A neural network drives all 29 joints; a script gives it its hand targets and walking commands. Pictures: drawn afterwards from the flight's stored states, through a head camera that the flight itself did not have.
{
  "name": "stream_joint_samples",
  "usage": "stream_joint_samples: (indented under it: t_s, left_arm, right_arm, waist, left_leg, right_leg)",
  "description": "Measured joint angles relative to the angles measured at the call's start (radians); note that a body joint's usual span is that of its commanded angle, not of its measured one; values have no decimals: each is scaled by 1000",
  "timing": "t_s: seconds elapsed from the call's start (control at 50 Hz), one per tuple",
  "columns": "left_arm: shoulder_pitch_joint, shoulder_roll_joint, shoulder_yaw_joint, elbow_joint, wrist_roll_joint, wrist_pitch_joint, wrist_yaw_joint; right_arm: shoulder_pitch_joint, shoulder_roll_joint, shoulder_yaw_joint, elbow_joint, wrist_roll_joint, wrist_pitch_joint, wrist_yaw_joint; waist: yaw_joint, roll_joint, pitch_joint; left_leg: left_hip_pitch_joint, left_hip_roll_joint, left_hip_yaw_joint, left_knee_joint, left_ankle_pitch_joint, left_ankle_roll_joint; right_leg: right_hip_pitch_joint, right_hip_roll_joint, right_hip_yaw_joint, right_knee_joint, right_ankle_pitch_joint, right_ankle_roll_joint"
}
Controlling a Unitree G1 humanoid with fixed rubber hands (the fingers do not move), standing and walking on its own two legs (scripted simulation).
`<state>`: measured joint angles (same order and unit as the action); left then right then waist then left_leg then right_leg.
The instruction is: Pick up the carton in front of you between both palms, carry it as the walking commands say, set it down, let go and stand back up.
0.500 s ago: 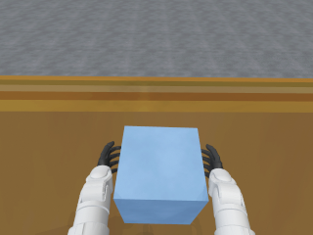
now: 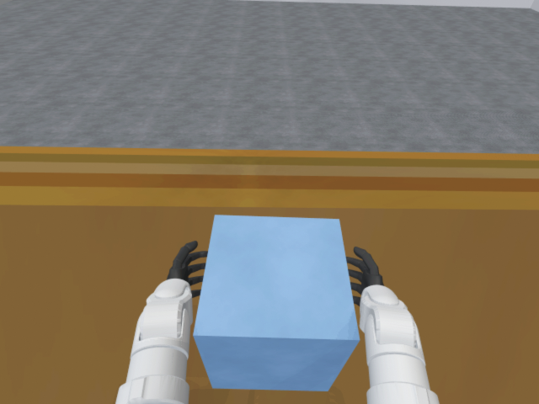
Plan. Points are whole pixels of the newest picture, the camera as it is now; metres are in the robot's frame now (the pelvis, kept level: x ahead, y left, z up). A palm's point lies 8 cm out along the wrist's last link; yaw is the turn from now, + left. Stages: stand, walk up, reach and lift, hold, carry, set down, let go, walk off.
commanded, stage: reach and lift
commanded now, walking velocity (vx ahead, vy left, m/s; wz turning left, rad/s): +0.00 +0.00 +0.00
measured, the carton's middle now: (273, 306) +0.32 +0.00 -0.05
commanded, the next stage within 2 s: hold in 0.64 s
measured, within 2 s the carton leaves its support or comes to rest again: neither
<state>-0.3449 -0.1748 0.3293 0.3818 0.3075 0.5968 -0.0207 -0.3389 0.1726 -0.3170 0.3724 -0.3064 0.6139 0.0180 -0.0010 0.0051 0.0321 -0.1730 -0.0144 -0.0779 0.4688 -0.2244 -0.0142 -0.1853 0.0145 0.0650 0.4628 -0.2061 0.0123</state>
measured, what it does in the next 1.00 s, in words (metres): stands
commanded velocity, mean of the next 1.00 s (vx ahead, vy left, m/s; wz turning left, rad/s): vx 0.00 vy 0.00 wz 0.00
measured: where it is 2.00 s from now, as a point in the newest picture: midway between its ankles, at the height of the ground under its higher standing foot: outside the picture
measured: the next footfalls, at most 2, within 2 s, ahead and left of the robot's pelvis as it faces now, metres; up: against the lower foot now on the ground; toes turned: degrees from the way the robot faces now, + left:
right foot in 1.78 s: +0.18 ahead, -0.09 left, +0.00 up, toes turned -8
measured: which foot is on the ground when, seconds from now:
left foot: down 0.00-1.00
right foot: down 0.00-1.00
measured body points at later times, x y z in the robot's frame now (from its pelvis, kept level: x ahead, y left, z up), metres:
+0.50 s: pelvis +0.02 +0.00 +0.01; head -0.01 +0.00 +0.46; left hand +0.32 +0.15 +0.03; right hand +0.32 -0.15 +0.03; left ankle +0.02 +0.13 -0.74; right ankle +0.03 -0.13 -0.74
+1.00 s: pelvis +0.01 +0.00 +0.01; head -0.04 +0.00 +0.45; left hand +0.31 +0.15 +0.05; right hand +0.30 -0.15 +0.05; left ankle +0.02 +0.13 -0.74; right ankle +0.03 -0.13 -0.74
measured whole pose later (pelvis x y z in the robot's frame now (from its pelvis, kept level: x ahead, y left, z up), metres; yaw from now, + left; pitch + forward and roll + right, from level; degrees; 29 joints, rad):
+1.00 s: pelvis +0.01 +0.00 +0.01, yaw +0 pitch -8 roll +0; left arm -0.27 -0.15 0.23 0.23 0.27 0.76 -0.01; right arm -0.27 0.15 -0.22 0.22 -0.27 0.77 0.01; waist 0.00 0.00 0.04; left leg -0.03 -0.01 -0.08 0.37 -0.19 -0.01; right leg -0.05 0.01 0.07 0.37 -0.18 0.01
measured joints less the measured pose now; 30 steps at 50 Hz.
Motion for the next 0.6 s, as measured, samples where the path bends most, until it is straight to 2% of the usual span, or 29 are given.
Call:
stream_joint_samples:
  t_s: [0.38,0.6]
  left_arm:
    - [76,21,-89,-81,-22,56,9]
    - [88,24,-104,-109,-31,84,13]
  right_arm:
    - [76,-20,84,-77,24,52,-9]
    - [88,-23,99,-107,31,80,-10]
  waist:
    - [1,-2,-12]
    - [0,-2,-8]
  left_leg:
    - [86,4,0,-89,15,1]
    - [107,2,2,-99,18,3]
  right_leg:
    - [86,-3,2,-89,16,0]
    - [106,-5,4,-98,18,1]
